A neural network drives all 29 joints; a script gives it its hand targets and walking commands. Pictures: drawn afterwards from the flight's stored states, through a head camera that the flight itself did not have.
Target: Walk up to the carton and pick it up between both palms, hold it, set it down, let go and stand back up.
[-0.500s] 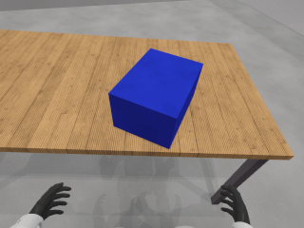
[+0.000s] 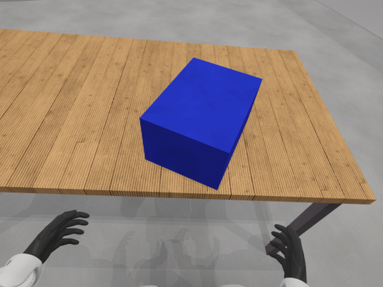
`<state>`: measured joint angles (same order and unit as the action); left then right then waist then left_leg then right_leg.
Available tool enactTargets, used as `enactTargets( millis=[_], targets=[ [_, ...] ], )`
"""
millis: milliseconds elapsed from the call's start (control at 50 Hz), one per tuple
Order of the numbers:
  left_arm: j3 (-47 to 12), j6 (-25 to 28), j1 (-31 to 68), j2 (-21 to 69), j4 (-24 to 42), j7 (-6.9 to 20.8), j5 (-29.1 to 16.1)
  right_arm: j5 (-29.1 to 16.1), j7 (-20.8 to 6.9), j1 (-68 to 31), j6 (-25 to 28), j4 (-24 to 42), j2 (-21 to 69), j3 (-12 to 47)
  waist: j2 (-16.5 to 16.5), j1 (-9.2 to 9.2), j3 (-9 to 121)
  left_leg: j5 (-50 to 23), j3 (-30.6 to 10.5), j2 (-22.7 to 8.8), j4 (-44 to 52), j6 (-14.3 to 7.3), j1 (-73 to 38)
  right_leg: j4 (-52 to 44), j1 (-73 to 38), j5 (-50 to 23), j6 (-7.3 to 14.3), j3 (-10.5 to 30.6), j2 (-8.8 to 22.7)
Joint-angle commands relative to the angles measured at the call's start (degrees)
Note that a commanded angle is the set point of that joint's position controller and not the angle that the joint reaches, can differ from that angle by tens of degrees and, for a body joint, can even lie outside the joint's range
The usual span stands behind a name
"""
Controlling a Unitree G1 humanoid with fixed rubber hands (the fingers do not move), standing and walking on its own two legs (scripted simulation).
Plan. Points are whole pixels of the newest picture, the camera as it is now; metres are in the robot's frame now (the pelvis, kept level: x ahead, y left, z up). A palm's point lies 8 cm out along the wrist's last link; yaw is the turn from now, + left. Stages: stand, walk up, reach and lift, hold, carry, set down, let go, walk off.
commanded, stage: reach and lift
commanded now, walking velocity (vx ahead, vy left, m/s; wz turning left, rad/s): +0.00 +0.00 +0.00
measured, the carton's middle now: (204, 118) +0.53 -0.04 +0.01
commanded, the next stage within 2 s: none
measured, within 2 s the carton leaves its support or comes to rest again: neither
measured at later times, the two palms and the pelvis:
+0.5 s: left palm (42, 227) +0.22 +0.28 +0.02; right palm (279, 253) +0.17 -0.16 +0.03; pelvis +0.02 +0.02 +0.00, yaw +0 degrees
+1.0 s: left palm (41, 195) +0.27 +0.29 +0.04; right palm (267, 222) +0.22 -0.14 +0.05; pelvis +0.04 +0.03 +0.00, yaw +0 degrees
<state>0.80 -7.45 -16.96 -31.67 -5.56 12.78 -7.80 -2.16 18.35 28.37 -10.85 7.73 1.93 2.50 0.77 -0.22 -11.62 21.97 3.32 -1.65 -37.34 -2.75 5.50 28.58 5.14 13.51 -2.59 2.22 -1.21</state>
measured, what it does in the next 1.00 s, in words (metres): shifts its weight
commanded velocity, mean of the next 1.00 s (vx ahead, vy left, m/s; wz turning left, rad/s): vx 0.00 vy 0.00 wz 0.00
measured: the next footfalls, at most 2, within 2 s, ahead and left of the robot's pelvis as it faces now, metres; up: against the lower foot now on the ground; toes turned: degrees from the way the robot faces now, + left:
none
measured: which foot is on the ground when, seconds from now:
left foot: down 0.00-1.00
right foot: down 0.00-1.00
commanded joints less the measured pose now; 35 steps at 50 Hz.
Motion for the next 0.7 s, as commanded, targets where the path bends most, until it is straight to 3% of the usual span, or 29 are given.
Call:
enactTargets(
  millis=[0, 20, 40, 80, 100, 140, 160, 180, 220, 240, 300, 340, 360, 400, 440, 480, 500, 540, 560, 600, 620, 640, 660, 680],
  targets=[
    [12.3, 4.9, -0.1, -15.3, 17.3, -0.3, -7.4, -4.2, 1.7, 6.1, 6.2, 19.7, -0.9, 6.9, 5.0, 7.81, 11.4, -10.0, -2.0, -3.7, 14.0, 1.2, 6.9, -5.3, -7.1, -4.1, 4.3, 0.0, 3.2],
    [12.8, 4.5, -1.1, -15.9, 16.1, -0.4, -7.3, -4.8, 2.0, 7.3, 6.3, 19.8, -1.3, 7.4, 4.4, 8.11, 9.4, -10.9, -2.3, -3.6, 13.8, 0.8, 8.1, -5.3, -8.0, -5.2, 4.1, -0.5, 3.5],
    [13.0, 5.0, -2.6, -14.4, 17.8, -0.2, -6.5, -4.3, 2.0, 8.3, 6.9, 20.3, -1.0, 7.5, 6.3, 8.17, 9.0, -12.0, -2.9, -4.1, 14.0, 1.4, 7.5, -4.9, -7.2, -5.8, 4.6, -0.7, 2.9],
    [12.9, 5.1, -1.4, -15.1, 17.0, 0.3, -7.7, -5.1, 2.6, 8.4, 7.4, 19.7, -0.3, 8.2, 5.1, 7.97, 9.0, -11.4, -2.6, -2.8, 13.2, 1.6, 5.8, -6.2, -5.4, -4.2, 4.5, 0.3, 3.7],
    [12.0, 5.5, -1.9, -15.0, 20.5, -0.3, -7.3, -5.6, 2.6, 8.3, 7.6, 21.5, 0.1, 7.7, 7.1, 8.22, 10.0, -13.5, -3.5, -4.1, 13.5, 2.0, 6.4, -5.7, -5.2, -5.5, 4.9, -0.1, 3.5],
    [12.3, 6.3, -0.7, -15.3, 19.4, 0.0, -8.7, -5.4, 3.0, 7.5, 8.9, 23.2, 0.5, 8.8, 3.3, 7.87, 11.0, -12.0, -2.4, -2.7, 12.5, 1.3, 3.9, -6.7, -4.6, -4.5, 4.2, 0.4, 3.9],
    [12.3, 6.5, -0.9, -14.7, 20.2, -0.3, -8.9, -5.5, 3.0, 8.1, 8.9, 23.9, 0.8, 9.3, 4.8, 8.13, 10.4, -12.5, -2.8, -3.1, 12.7, 1.6, 4.5, -6.5, -4.2, -4.9, 4.6, 0.3, 3.9],
    [12.7, 7.1, -1.5, -15.5, 19.2, 0.3, -9.2, -6.1, 3.3, 8.6, 9.1, 23.8, 1.3, 9.0, 3.4, 8.27, 10.4, -13.8, -3.1, -3.0, 12.2, 1.5, 3.7, -6.1, -4.0, -6.8, 4.2, -0.1, 4.1],
    [12.2, 8.1, -2.6, -13.8, 21.7, -0.4, -8.8, -6.2, 3.2, 9.3, 10.2, 24.0, 2.2, 9.4, 5.6, 8.59, 12.7, -17.5, -2.9, -3.1, 11.5, 2.2, 2.8, -5.8, -4.1, -9.2, 5.0, -0.4, 3.5],
    [12.8, 7.9, -0.4, -15.1, 20.9, 0.1, -8.0, -5.9, 3.6, 8.8, 9.6, 21.6, -0.1, 9.4, 5.7, 8.04, 11.6, -16.7, -3.9, -3.5, 11.7, 2.1, 3.2, -5.6, -4.3, -7.8, 4.9, -0.2, 3.5],
    [12.1, 8.0, -0.8, -14.1, 20.4, 0.3, -9.0, -6.2, 3.8, 8.8, 10.5, 22.9, 0.0, 9.4, 5.7, 8.15, 11.3, -17.0, -4.1, -3.6, 11.6, 2.3, 2.9, -5.9, -3.1, -7.7, 5.1, -0.8, 3.3],
    [11.0, 7.8, -2.2, -13.9, 23.7, -0.3, -9.5, -6.8, 4.0, 9.6, 10.4, 22.5, -0.3, 8.3, 8.3, 7.45, 12.2, -22.9, -5.1, -4.1, 11.2, 3.8, 1.8, -5.1, -4.1, -10.8, 5.6, -1.0, 2.6],
    [12.0, 7.7, -2.8, -13.5, 21.2, 0.1, -9.2, -6.7, 4.0, 9.3, 11.3, 22.5, -0.5, 9.3, 5.2, 7.12, 12.7, -23.2, -5.0, -3.7, 10.1, 3.4, 0.4, -5.6, -4.9, -12.1, 5.2, -1.2, 2.9],
    [11.7, 7.6, -0.2, -14.6, 23.7, -0.2, -9.7, -7.6, 3.9, 7.8, 11.0, 24.1, -1.3, 7.9, 7.0, 7.71, 13.5, -21.8, -4.8, -3.3, 10.6, 3.5, 0.3, -6.4, -2.5, -9.4, 5.7, -0.7, 3.1],
    [11.4, 7.2, 0.3, -14.4, 21.2, 0.2, -10.6, -6.7, 4.1, 6.8, 10.8, 23.9, -1.0, 9.2, 5.0, 8.14, 12.2, -20.9, -4.4, -2.8, 11.1, 3.0, 0.4, -6.8, -2.2, -9.6, 5.5, -0.3, 3.6],
    [10.8, 6.8, 1.8, -13.9, 25.0, -0.2, -11.6, -6.7, 4.2, 5.4, 10.0, 23.1, -2.8, 7.0, 7.6, 6.11, 12.6, -22.8, -5.7, -4.0, 11.7, 4.1, 0.3, -5.9, -2.0, -9.2, 6.1, -1.4, 2.7],
    [11.8, 6.7, 2.1, -15.4, 25.3, -0.6, -11.6, -7.0, 4.1, 2.8, 10.6, 25.7, -3.2, 7.3, 6.6, 7.66, 15.0, -23.4, -5.4, -3.6, 10.7, 4.1, -0.1, -5.9, -3.2, -10.0, 5.9, -1.0, 2.8],
    [11.1, 6.2, 5.6, -14.9, 26.2, -0.8, -11.5, -7.0, 3.9, 0.4, 9.7, 25.6, -3.7, 6.3, 7.4, 6.8, 15.4, -22.5, -5.6, -3.8, 11.8, 3.6, 0.3, -5.9, -2.8, -8.7, 5.8, -0.4, 3.0],
    [11.6, 6.0, 2.6, -15.7, 24.8, -0.9, -12.0, -7.0, 3.8, 2.9, 9.6, 26.9, -3.6, 6.7, 5.5, 7.75, 13.5, -22.1, -5.7, -3.3, 11.5, 3.6, 0.5, -5.9, -2.5, -9.9, 5.5, -1.1, 3.0],
    [11.3, 5.5, 6.1, -16.0, 26.1, -1.2, -12.2, -6.7, 3.9, 0.8, 8.7, 24.2, -3.6, 5.9, 7.7, 6.55, 14.8, -28.5, -6.2, -4.0, 11.0, 3.9, -1.0, -5.7, -2.4, -12.0, 5.7, -0.7, 2.9],
    [11.8, 4.8, 6.2, -15.3, 25.3, -1.5, -12.5, -6.8, 3.5, -1.6, 8.7, 24.8, -5.3, 5.4, 8.0, 6.46, 15.2, -25.7, -5.9, -3.6, 11.3, 4.2, -0.5, -5.9, -1.9, -10.3, 6.0, -1.2, 3.0],
    [11.2, 4.8, 7.4, -15.7, 23.3, -1.0, -12.7, -6.3, 3.5, -1.3, 8.3, 24.4, -4.8, 5.8, 5.5, 7.0, 14.8, -25.3, -5.8, -3.6, 11.3, 3.6, 0.2, -5.7, -2.1, -11.1, 5.6, -1.1, 3.1],
    [10.4, 5.1, 9.7, -14.6, 25.5, -1.8, -13.7, -6.0, 3.1, -5.3, 8.3, 24.8, -4.2, 5.6, 6.9, 5.86, 16.9, -21.2, -5.6, -3.6, 11.8, 3.5, 0.0, -6.0, -1.2, -8.1, 6.0, -0.5, 3.2],
    [9.1, 5.2, 11.6, -14.7, 25.9, -2.3, -13.5, -6.7, 2.8, -6.3, 7.3, 23.8, -4.3, 4.4, 9.2, 5.17, 17.1, -23.1, -6.8, -4.8, 12.2, 4.1, 1.6, -4.7, -1.5, -7.6, 6.4, -1.3, 2.5]
  ],
)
